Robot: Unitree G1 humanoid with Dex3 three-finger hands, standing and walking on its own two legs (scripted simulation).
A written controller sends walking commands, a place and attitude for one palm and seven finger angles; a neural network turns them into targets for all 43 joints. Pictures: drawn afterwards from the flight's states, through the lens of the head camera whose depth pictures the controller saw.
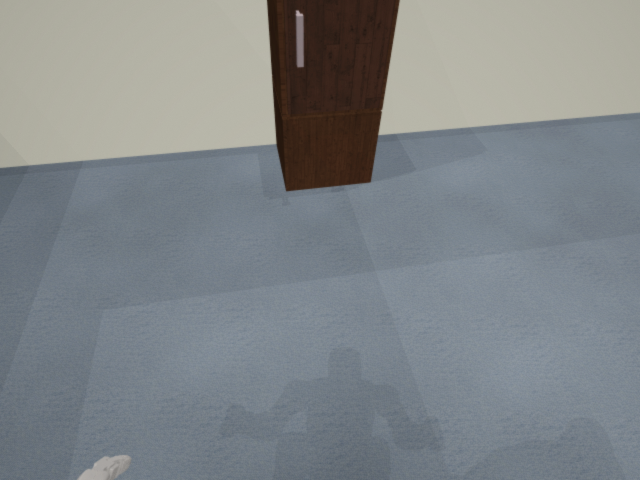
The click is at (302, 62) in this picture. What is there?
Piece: cupboard door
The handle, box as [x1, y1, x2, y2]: [296, 10, 303, 66]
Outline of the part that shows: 296,10 296,60 297,66 303,66 303,16 299,13 298,10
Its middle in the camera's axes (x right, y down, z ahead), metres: -0.08 -0.68 +1.33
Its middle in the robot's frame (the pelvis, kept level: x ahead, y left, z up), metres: +1.45 +0.14 -0.05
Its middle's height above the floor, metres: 0.72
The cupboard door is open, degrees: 0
